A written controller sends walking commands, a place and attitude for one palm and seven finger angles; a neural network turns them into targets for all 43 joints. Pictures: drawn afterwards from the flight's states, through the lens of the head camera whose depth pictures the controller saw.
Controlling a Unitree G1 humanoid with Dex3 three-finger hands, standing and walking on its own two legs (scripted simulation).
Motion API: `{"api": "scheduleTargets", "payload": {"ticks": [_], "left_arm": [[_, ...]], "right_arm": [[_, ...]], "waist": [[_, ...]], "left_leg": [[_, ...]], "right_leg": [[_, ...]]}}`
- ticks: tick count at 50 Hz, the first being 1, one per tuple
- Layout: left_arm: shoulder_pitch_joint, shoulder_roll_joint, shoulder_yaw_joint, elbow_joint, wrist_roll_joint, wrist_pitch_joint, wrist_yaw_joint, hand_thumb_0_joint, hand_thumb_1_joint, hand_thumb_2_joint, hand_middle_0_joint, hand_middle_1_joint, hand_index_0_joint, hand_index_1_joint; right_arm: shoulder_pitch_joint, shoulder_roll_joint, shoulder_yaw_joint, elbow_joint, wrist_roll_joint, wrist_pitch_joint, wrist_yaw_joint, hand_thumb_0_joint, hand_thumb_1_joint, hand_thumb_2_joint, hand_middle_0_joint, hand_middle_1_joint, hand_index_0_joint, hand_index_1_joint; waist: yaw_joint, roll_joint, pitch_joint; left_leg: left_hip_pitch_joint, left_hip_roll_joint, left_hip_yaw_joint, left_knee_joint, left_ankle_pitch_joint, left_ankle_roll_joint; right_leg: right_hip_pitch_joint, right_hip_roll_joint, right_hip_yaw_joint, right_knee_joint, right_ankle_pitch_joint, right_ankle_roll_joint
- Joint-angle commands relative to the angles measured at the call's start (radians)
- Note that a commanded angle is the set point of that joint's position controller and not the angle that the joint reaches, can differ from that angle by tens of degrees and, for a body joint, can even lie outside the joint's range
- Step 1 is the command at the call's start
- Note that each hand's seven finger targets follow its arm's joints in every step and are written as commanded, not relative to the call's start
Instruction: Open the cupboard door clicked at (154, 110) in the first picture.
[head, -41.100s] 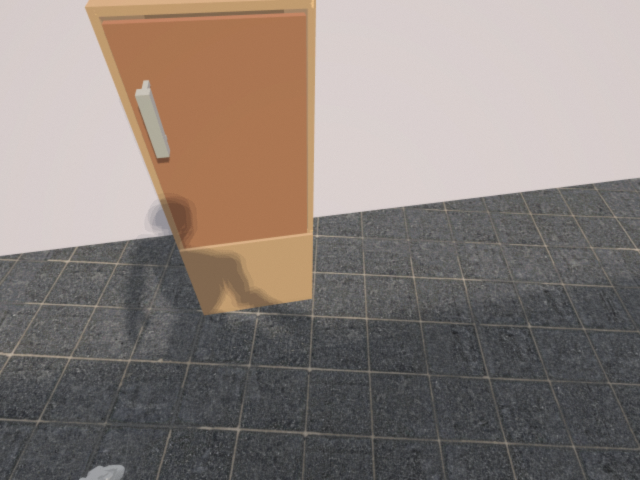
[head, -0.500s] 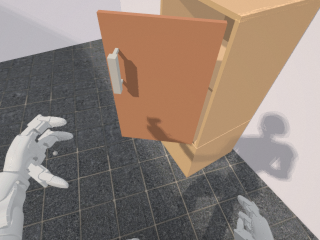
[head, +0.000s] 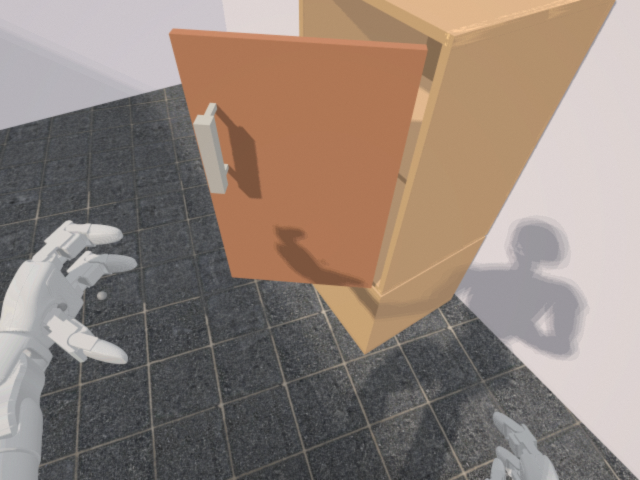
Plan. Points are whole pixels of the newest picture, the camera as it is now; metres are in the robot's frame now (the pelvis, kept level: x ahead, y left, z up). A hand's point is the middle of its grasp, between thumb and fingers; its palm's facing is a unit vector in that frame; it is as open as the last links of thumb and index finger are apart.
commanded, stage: raise the hand with hooked fingers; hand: left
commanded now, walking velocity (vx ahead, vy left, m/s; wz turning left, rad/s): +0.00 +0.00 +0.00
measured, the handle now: (215, 149) +0.59 +0.21 +0.07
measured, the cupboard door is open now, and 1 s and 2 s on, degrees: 53 53 53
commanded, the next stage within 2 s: move the hooked fingers beside the handle in 0.14 s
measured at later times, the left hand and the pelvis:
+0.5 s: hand (119, 270) +0.33 +0.26 +0.09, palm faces +0.02 -1.00 -0.02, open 14.0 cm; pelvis -0.01 -0.02 +0.00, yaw +0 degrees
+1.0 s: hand (134, 222) +0.41 +0.28 +0.08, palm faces -0.02 -1.00 +0.02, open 14.0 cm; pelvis +0.00 +0.00 -0.01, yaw -1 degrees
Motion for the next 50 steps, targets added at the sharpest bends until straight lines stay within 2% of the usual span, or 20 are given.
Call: {"api": "scheduleTargets", "payload": {"ticks": [1,5,12,14,17,20,22,23,27,29,30,33,35,36,38,40,42,45,49,50], "left_arm": [[-0.241,0.278,0.100,-0.210,-0.034,-0.072,-0.005,0.000,-0.500,0.300,-0.300,-1.200,-0.300,-1.200],[-0.243,0.262,0.084,-0.165,-0.041,-0.056,-0.017,0.000,-0.500,0.300,-0.300,-1.200,-0.300,-1.200],[-0.255,0.271,0.092,-0.173,-0.042,-0.065,-0.024,0.000,-0.500,0.300,-0.300,-1.200,-0.300,-1.200],[-0.348,0.281,0.078,-0.158,-0.028,-0.073,-0.015,0.000,-0.500,0.300,-0.300,-1.200,-0.300,-1.200],[-0.421,0.325,0.105,-0.070,-0.021,-0.077,-0.013,0.000,-0.500,0.300,-0.300,-1.200,-0.300,-1.200],[-0.528,0.330,0.080,-0.016,-0.012,-0.084,-0.023,0.000,-0.500,0.300,-0.300,-1.200,-0.300,-1.200],[-0.521,0.364,0.102,0.047,-0.001,-0.086,-0.033,0.000,-0.500,0.300,-0.300,-1.200,-0.300,-1.200],[-0.562,0.348,0.077,0.057,0.004,-0.090,-0.039,0.000,-0.500,0.300,-0.300,-1.200,-0.300,-1.200],[-0.574,0.360,0.082,0.142,0.003,-0.092,-0.054,0.000,-0.500,0.300,-0.300,-1.200,-0.300,-1.200],[-0.622,0.396,0.098,0.204,0.014,-0.090,-0.051,0.000,-0.500,0.300,-0.300,-1.200,-0.300,-1.200],[-0.647,0.421,0.116,0.217,0.010,-0.097,-0.052,0.000,-0.500,0.300,-0.300,-1.200,-0.300,-1.200],[-0.648,0.424,0.116,0.217,0.025,-0.117,-0.053,0.000,-0.500,0.300,-0.300,-1.200,-0.300,-1.200],[-0.689,0.441,0.126,0.250,0.021,-0.128,-0.053,0.000,-0.500,0.300,-0.300,-1.200,-0.300,-1.200],[-0.712,0.466,0.143,0.244,0.026,-0.138,-0.053,0.000,-0.500,0.300,-0.300,-1.200,-0.300,-1.200],[-0.730,0.434,0.110,0.263,0.036,-0.147,-0.058,0.000,-0.500,0.300,-0.300,-1.200,-0.300,-1.200],[-0.779,0.465,0.128,0.303,0.034,-0.153,-0.059,0.000,-0.500,0.300,-0.300,-1.200,-0.300,-1.200],[-0.794,0.470,0.126,0.313,0.045,-0.160,-0.063,0.000,-0.500,0.300,-0.300,-1.200,-0.300,-1.200],[-0.859,0.472,0.116,0.358,0.050,-0.166,-0.062,0.000,-0.500,0.300,-0.300,-1.200,-0.300,-1.200],[-0.895,0.490,0.111,0.410,0.074,-0.174,-0.061,0.000,-0.500,0.300,-0.300,-1.200,-0.300,-1.200],[-0.933,0.487,0.107,0.433,0.070,-0.175,-0.060,0.000,-0.500,0.300,-0.300,-1.200,-0.300,-1.200]], "right_arm": [[-0.060,-0.140,-0.059,-0.147,0.000,-0.052,-0.012,0.000,-0.900,-0.900,0.200,0.300,0.200,0.300],[-0.062,-0.139,-0.055,-0.143,0.001,-0.049,-0.016,0.000,-0.900,-0.900,0.200,0.300,0.200,0.300],[-0.068,-0.136,-0.056,-0.145,0.001,-0.049,-0.014,0.000,-0.900,-0.900,0.200,0.300,0.200,0.300],[-0.065,-0.138,-0.055,-0.132,0.002,-0.045,-0.020,0.000,-0.900,-0.900,0.200,0.300,0.200,0.300],[-0.057,-0.142,-0.052,-0.116,0.003,-0.037,-0.028,0.000,-0.900,-0.900,0.200,0.300,0.200,0.300],[-0.048,-0.144,-0.050,-0.103,0.004,-0.031,-0.032,0.000,-0.900,-0.900,0.200,0.300,0.200,0.300],[-0.037,-0.148,-0.054,-0.097,0.004,-0.023,-0.032,0.000,-0.900,-0.900,0.200,0.300,0.200,0.300],[-0.035,-0.147,-0.051,-0.097,0.004,-0.021,-0.030,0.000,-0.900,-0.900,0.200,0.300,0.200,0.300],[-0.014,-0.154,-0.056,-0.103,0.005,-0.004,-0.021,0.000,-0.900,-0.900,0.200,0.300,0.200,0.300],[0.004,-0.162,-0.058,-0.094,0.005,0.008,-0.019,0.000,-0.900,-0.900,0.200,0.300,0.200,0.300],[0.009,-0.166,-0.058,-0.096,0.002,0.013,-0.018,0.000,-0.900,-0.900,0.200,0.300,0.200,0.300],[0.029,-0.165,-0.064,-0.105,0.001,0.025,-0.008,0.000,-0.900,-0.900,0.200,0.300,0.200,0.300],[0.043,-0.170,-0.066,-0.097,0.000,0.038,-0.007,0.000,-0.900,-0.900,0.200,0.300,0.200,0.300],[0.052,-0.173,-0.069,-0.096,-0.002,0.042,-0.006,0.000,-0.900,-0.900,0.200,0.300,0.200,0.300],[0.060,-0.171,-0.070,-0.094,-0.002,0.051,-0.004,0.000,-0.900,-0.900,0.200,0.300,0.200,0.300],[0.076,-0.178,-0.071,-0.082,-0.003,0.063,-0.007,0.000,-0.900,-0.900,0.200,0.300,0.200,0.300],[0.087,-0.179,-0.074,-0.079,-0.005,0.070,-0.005,0.000,-0.900,-0.900,0.200,0.300,0.200,0.300],[0.104,-0.183,-0.074,-0.067,-0.008,0.085,-0.005,0.000,-0.900,-0.900,0.200,0.300,0.200,0.300],[0.121,-0.187,-0.072,-0.060,-0.012,0.102,-0.001,0.000,-0.900,-0.900,0.200,0.300,0.200,0.300],[0.128,-0.188,-0.072,-0.055,-0.013,0.109,-0.002,0.000,-0.900,-0.900,0.200,0.300,0.200,0.300]], "waist": [[0.012,0.082,-0.214],[0.005,0.056,-0.180],[0.010,0.054,-0.218],[-0.015,0.054,-0.196],[-0.016,0.051,-0.184],[-0.031,0.050,-0.208],[-0.022,0.056,-0.239],[-0.028,0.079,-0.237],[-0.019,0.053,-0.265],[-0.031,0.034,-0.246],[-0.021,0.022,-0.252],[-0.016,0.074,-0.311],[-0.030,0.040,-0.304],[-0.026,0.046,-0.327],[-0.037,0.087,-0.324],[-0.045,0.046,-0.314],[-0.042,0.101,-0.352],[-0.059,0.076,-0.333],[-0.063,0.118,-0.348],[-0.075,0.085,-0.341]], "left_leg": [[0.147,-0.016,-0.061,-0.132,0.208,-0.006],[0.124,-0.019,-0.055,-0.126,0.178,-0.002],[0.108,-0.024,-0.042,-0.104,0.197,0.002],[0.102,-0.022,-0.044,-0.103,0.168,0.002],[0.072,-0.023,-0.042,-0.096,0.137,0.001],[0.072,-0.023,-0.041,-0.082,0.142,0.003],[0.056,-0.023,-0.036,-0.076,0.157,0.003],[0.064,-0.024,-0.038,-0.076,0.169,0.003],[0.044,-0.025,-0.033,-0.066,0.193,0.004],[0.020,-0.021,-0.035,-0.063,0.173,0.004],[0.008,-0.023,-0.039,-0.059,0.183,0.003],[0.031,-0.024,-0.031,-0.056,0.218,0.005],[0.018,-0.020,-0.031,-0.045,0.222,0.007],[0.016,-0.018,-0.033,-0.047,0.223,0.006],[0.037,-0.019,-0.033,-0.048,0.230,0.007],[0.024,-0.015,-0.039,-0.040,0.227,0.009],[0.044,-0.016,-0.039,-0.040,0.240,0.007],[0.040,-0.010,-0.047,-0.032,0.242,0.007],[0.050,-0.007,-0.056,-0.030,0.256,0.002],[0.044,-0.004,-0.058,-0.022,0.266,0.003]], "right_leg": [[0.049,0.037,0.028,-0.096,0.183,-0.025],[0.039,0.036,0.035,-0.106,0.165,-0.022],[0.068,0.026,0.059,-0.103,0.197,-0.015],[0.033,0.027,0.058,-0.107,0.164,-0.011],[0.036,0.022,0.078,-0.113,0.125,-0.012],[0.037,0.018,0.090,-0.108,0.135,-0.011],[0.054,0.015,0.096,-0.101,0.157,-0.009],[0.042,0.016,0.088,-0.093,0.178,-0.011],[0.050,0.021,0.086,-0.073,0.221,-0.011],[0.023,0.022,0.083,-0.073,0.198,-0.009],[0.041,0.024,0.087,-0.065,0.204,-0.014],[0.044,0.027,0.080,-0.049,0.249,-0.014],[0.036,0.033,0.082,-0.043,0.255,-0.014],[0.042,0.033,0.080,-0.039,0.256,-0.012],[0.008,0.037,0.071,-0.035,0.256,-0.015],[-0.003,0.042,0.069,-0.031,0.248,-0.016],[-0.010,0.041,0.068,-0.025,0.255,-0.018],[-0.050,0.048,0.055,-0.018,0.241,-0.021],[-0.087,0.047,0.048,-0.008,0.233,-0.022],[-0.090,0.052,0.045,-0.004,0.241,-0.022]]}}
